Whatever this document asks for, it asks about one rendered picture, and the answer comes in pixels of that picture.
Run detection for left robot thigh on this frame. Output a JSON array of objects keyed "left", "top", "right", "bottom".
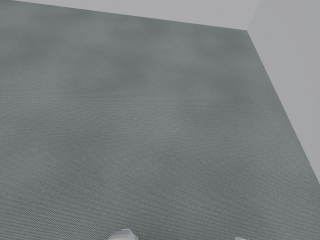
[{"left": 108, "top": 230, "right": 138, "bottom": 240}]

